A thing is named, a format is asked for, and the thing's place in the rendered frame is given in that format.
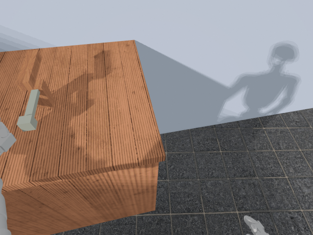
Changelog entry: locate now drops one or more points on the counter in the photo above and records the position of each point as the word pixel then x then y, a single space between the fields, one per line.
pixel 95 152

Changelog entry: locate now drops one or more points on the tap lever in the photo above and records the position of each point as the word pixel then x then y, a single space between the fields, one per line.
pixel 28 122

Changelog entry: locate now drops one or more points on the robot left forearm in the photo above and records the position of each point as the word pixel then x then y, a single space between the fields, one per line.
pixel 3 214

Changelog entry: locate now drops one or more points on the robot left hand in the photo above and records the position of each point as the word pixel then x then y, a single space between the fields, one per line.
pixel 6 138

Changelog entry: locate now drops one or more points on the robot right hand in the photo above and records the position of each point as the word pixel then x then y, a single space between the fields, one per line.
pixel 256 227

